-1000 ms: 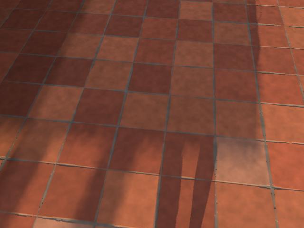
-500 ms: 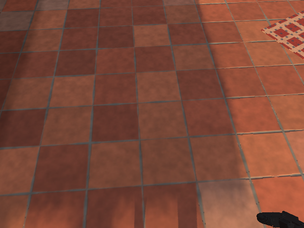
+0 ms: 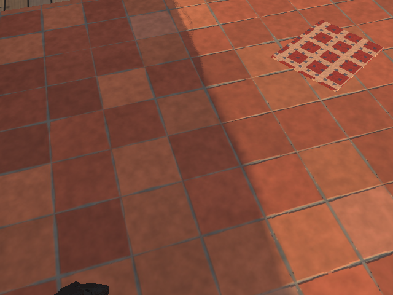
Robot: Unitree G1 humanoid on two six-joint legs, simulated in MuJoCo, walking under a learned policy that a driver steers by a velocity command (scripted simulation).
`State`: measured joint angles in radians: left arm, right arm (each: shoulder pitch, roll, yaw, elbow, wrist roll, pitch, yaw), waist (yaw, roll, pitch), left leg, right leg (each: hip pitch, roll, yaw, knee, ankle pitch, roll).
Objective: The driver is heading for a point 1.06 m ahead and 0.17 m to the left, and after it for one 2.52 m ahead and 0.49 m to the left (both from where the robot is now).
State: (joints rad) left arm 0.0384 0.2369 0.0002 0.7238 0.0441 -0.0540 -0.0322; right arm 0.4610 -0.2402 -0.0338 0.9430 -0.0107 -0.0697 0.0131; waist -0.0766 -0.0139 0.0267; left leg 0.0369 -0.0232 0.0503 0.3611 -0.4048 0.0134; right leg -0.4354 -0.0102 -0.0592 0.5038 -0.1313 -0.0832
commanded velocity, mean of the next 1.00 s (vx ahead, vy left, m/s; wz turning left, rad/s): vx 0.50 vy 0.00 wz -0.01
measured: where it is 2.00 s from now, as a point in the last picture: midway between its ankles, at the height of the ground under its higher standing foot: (180, 153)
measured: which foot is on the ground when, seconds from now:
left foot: down 0.00-0.02, up 0.04-0.52, down 0.54-1.00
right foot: down 0.00-0.56, up 0.58-1.00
